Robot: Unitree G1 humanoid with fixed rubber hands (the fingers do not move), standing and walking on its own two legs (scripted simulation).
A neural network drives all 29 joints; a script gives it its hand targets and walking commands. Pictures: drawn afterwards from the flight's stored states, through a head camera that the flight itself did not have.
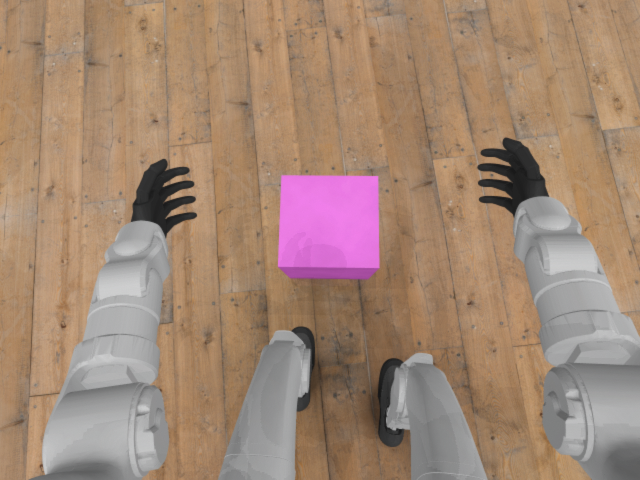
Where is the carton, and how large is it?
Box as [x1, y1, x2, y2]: [278, 175, 378, 278]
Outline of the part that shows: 281,175 278,266 289,277 368,278 378,268 377,176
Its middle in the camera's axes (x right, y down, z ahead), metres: +0.02 -0.01 +0.95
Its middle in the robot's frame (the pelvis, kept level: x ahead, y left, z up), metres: +0.48 +0.07 -0.55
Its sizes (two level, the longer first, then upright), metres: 0.210 0.200 0.250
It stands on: the floor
